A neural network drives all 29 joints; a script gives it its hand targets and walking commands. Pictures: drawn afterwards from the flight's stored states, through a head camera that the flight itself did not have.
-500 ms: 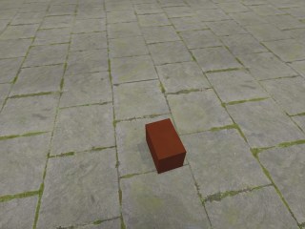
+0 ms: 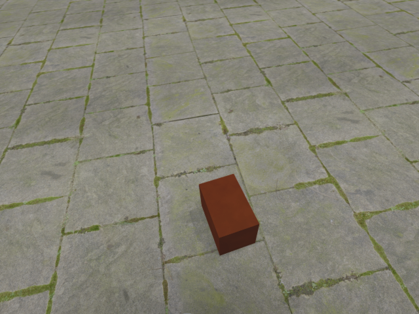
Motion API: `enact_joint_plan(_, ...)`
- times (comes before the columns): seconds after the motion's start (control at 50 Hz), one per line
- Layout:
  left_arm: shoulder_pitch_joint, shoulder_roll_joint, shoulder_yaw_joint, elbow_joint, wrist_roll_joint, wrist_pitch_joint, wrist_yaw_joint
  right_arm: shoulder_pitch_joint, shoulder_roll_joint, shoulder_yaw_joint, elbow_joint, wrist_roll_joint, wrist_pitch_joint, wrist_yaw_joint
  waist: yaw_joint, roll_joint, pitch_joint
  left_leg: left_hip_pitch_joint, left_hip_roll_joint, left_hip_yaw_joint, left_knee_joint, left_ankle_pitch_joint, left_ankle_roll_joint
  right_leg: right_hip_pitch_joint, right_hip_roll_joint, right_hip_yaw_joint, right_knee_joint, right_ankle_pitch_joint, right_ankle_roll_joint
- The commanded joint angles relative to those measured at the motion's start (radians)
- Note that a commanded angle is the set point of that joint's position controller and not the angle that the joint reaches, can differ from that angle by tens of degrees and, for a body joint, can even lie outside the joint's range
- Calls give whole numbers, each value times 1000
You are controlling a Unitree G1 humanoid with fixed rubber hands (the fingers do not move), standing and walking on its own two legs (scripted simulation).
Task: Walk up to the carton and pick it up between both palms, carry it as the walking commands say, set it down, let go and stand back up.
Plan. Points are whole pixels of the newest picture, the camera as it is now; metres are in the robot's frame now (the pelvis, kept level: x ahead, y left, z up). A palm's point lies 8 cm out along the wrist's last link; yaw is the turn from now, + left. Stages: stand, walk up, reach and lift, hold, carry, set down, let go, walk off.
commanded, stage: walk up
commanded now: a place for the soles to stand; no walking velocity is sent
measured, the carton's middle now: (226, 213) +0.67 -0.01 -0.64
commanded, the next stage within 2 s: none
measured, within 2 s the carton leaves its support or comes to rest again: neither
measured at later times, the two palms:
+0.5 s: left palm out of the picture +0.12 +0.30 -0.10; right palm out of the picture +0.15 -0.31 -0.10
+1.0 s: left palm out of the picture +0.14 +0.30 -0.10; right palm out of the picture +0.13 -0.33 -0.10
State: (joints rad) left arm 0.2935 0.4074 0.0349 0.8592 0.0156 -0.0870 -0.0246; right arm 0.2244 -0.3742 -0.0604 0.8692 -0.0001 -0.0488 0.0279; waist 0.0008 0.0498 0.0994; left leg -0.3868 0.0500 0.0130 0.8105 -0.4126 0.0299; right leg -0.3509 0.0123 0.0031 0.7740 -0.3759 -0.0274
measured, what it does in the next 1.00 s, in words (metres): steps on the spot: right foot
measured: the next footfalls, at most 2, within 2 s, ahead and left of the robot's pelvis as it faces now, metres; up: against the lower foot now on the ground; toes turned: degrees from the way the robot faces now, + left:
right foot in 0.30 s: +0.15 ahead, -0.20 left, +0.00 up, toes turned -5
left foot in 1.72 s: +0.24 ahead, +0.02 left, +0.00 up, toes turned +0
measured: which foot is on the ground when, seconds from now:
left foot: down 0.00-1.00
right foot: down 0.00-0.00, up 0.02-0.28, down 0.30-1.00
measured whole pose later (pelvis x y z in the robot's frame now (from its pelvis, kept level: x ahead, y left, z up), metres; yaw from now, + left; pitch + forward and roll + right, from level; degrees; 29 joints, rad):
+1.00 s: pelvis +0.06 -0.02 +0.00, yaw -1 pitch -3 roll -1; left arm 0.25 0.41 0.03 0.86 0.03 -0.04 -0.03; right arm 0.19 -0.37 -0.06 0.93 0.00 -0.05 0.00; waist 0.00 0.00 0.10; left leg -0.37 0.05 0.03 0.82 -0.41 0.00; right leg -0.40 0.02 0.00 0.81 -0.39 -0.01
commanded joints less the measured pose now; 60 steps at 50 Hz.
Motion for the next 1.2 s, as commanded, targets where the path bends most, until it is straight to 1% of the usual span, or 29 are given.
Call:
enact_joint_plan(0.0,-38,220,66,-73,2,-2,30,81,-387,-116,-73,-17,-48,-19,-76,68,-25,366,371,-581,-559,-230,173,-500,27,104,350,-127,-2)
enact_joint_plan(0.02,-29,250,71,-54,3,-4,26,64,-354,-112,-66,-11,-49,-21,-62,0,-24,361,345,-530,-507,-78,195,-472,0,91,348,-97,6)
enact_joint_plan(0.1,-33,193,59,-65,-14,-9,17,106,-294,-88,-46,-8,-44,-27,-65,127,-101,463,270,-258,-332,543,197,-383,-15,40,182,-114,19)
enact_joint_plan(0.16,-47,174,47,-80,-11,-17,23,105,-285,-81,-71,-5,-32,-29,-66,154,-122,425,272,-182,-262,751,218,-281,-26,-39,53,-68,4)
enact_joint_plan(0.22,85,185,50,-22,-9,-32,33,-33,-264,-65,-92,3,-13,-24,31,123,-171,223,173,-38,-98,628,115,53,5,-75,-210,205,-28)
enact_joint_plan(0.24,144,229,70,-10,7,-35,42,-29,-226,-53,-109,7,-11,-25,59,21,-214,107,107,-1,99,553,63,196,-21,64,-236,309,-69)
enact_joint_plan(0.26,177,301,97,-17,12,-37,53,-9,-163,-29,-133,16,-9,-26,74,-188,-231,-129,8,27,302,316,-1,334,-217,428,-293,485,-173)
enact_joint_plan(0.28,164,331,92,-29,-2,-35,56,-36,-166,-36,-147,11,5,-33,62,-208,-197,-239,-45,-14,324,-202,-2,321,-374,666,-350,638,-297)
enact_joint_plan(0.3,126,338,84,-18,-11,-27,55,-54,-218,-47,-131,7,18,-41,38,-101,-123,-210,3,-72,322,-246,13,189,-375,612,-351,504,-311)
enact_joint_plan(0.32,66,327,85,-29,-9,-23,60,-27,-233,-54,-108,-1,24,-42,20,-65,-72,-182,-2,-68,319,-251,15,103,-351,574,-337,460,-300)
enact_joint_plan(0.36,7,325,88,-54,-2,-8,63,-21,-228,-59,-86,-6,19,-31,11,-164,-12,-132,19,-35,158,-232,13,10,-289,486,-340,265,-246)
enact_joint_plan(0.44,-53,265,65,-64,2,9,46,92,-212,-75,-22,-21,0,-33,-64,-166,-68,175,-21,11,-195,-18,34,-128,-190,351,-188,274,-163)
enact_joint_plan(0.46,-64,204,52,-76,-6,13,46,117,-240,-83,-4,-35,-6,-38,-78,-50,-99,236,36,-117,-318,-82,67,-184,-129,245,-49,251,-102)
enact_joint_plan(0.48,-55,113,31,-82,-21,15,45,74,-306,-83,-27,-51,-17,-42,-65,183,-115,259,253,-424,-491,-77,131,-261,-5,101,161,114,-25)
enact_joint_plan(0.5,-70,168,46,-54,-14,15,55,-28,-336,-81,-49,-25,-16,-38,-33,98,-65,205,353,-479,-503,-31,186,-275,42,43,170,-162,-1)
enact_joint_plan(0.54,-35,216,58,-16,-15,18,47,-97,-283,-66,-47,-16,-18,-33,-5,54,-40,117,319,-340,-423,99,223,-154,-17,46,145,-169,2)
enact_joint_plan(0.6,31,191,53,14,-11,-8,43,-146,-243,-45,-36,-13,-3,-26,25,84,-148,76,141,-102,-225,253,78,95,-15,38,-130,255,-25)
enact_joint_plan(0.66,-2,285,68,0,10,-23,55,-126,-210,-48,-50,-3,17,-19,-3,-85,-166,-31,5,-9,3,-2,17,112,-195,415,-236,192,-158)
enact_joint_plan(0.7,-31,302,69,-6,4,-13,57,-102,-213,-50,-36,-13,22,-25,-11,-89,-106,-13,-7,-30,-33,-109,23,25,-255,504,-265,104,-222)
enact_joint_plan(0.8,-71,176,31,-8,-5,0,47,-71,-289,-62,-4,-26,-9,-22,-27,75,-115,190,244,-300,-405,-18,155,-139,6,40,6,105,-15)
enact_joint_plan(0.88,-14,210,44,9,-2,-12,50,-164,-238,-44,-23,-11,11,-17,10,18,-146,72,127,-102,-206,138,82,63,-42,129,-125,265,-64)
enact_joint_plan(0.9,-106,290,115,-112,66,33,-4,82,-342,-85,34,22,-24,-59,-16,-179,-152,94,145,-309,-220,33,134,-32,-78,135,-9,106,-87)
enact_joint_plan(0.94,-222,230,108,-171,63,70,-28,222,-445,-124,74,10,-49,-91,-91,66,-72,352,348,-610,-436,-82,238,-427,-40,29,228,-194,-24)
enact_joint_plan(0.96,-233,243,116,-193,69,80,-31,216,-461,-126,65,2,-54,-98,-87,45,-66,389,390,-675,-446,-84,271,-490,-71,94,281,-219,-5)
enact_joint_plan(1.0,-218,250,120,-184,70,84,-46,170,-431,-120,44,-10,-64,-112,-59,-21,-51,347,364,-631,-413,-27,270,-491,-98,113,325,-175,6)
enact_joint_plan(1.12,-164,230,132,-160,40,79,-70,77,-410,-103,10,-15,-74,-120,-8,167,-117,113,270,-370,-261,199,226,-189,-100,43,117,-162,-12)
enact_joint_plan(1.14,-77,245,145,-129,41,72,-68,10,-386,-96,2,-9,-68,-115,64,147,-132,-69,227,-324,-173,138,175,39,-93,69,2,-77,-23)
enact_joint_plan(1.16,84,290,169,-68,51,61,-57,-19,-310,-74,-6,-10,-59,-110,154,-83,-156,-320,85,-126,112,87,83,301,-109,172,-213,-205,-41)
enact_joint_plan(1.18,114,383,180,-70,54,55,-48,0,-209,-41,-9,5,-56,-111,176,-411,-99,-553,-124,9,420,-223,7,337,-344,576,-523,-359,-93)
